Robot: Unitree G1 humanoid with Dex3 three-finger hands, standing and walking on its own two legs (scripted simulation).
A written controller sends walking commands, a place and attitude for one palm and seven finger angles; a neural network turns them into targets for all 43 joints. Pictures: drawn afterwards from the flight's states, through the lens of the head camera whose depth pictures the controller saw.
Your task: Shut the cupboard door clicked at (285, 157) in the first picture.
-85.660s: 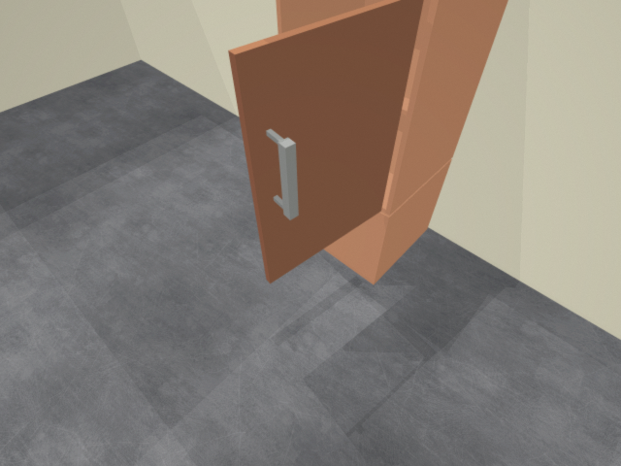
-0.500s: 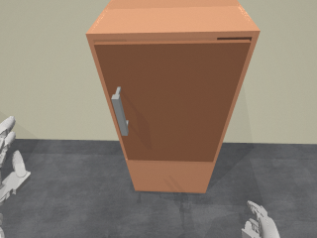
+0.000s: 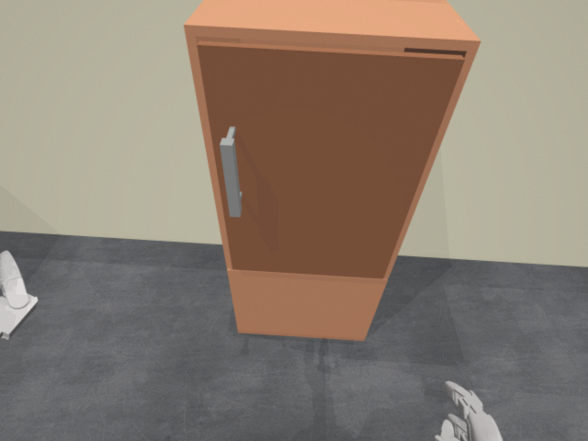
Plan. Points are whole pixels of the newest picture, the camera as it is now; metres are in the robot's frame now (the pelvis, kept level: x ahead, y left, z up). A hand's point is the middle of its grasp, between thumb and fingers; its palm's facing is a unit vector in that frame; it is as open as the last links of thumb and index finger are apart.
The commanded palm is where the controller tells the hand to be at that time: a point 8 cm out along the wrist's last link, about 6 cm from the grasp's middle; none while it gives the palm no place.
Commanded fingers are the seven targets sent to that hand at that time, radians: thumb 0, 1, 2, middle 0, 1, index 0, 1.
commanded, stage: step back with the hand held close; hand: left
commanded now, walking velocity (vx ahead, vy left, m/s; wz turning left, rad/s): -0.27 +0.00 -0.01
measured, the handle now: (233, 173) +0.58 +0.16 +0.03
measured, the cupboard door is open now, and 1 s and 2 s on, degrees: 0 0 0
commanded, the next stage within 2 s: stop stepping back and stand still in 0.62 s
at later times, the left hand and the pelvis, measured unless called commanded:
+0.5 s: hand out of the picture +0.12 +0.26 +0.18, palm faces +0.41 -0.80 -0.43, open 7.4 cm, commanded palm +0.06 +0.30 +0.19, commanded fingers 0.00 0.90 0.90 -0.20 -0.30 -0.20 -0.30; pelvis -0.08 +0.00 +0.00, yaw +1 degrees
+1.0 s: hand out of the picture +0.01 +0.31 +0.19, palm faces +0.40 -0.81 -0.43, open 7.4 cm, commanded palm -0.04 +0.34 +0.19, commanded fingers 0.00 0.90 0.90 -0.20 -0.30 -0.20 -0.30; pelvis -0.19 +0.05 +0.00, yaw -2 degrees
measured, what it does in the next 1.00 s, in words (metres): walks backwards: right foot, then right foot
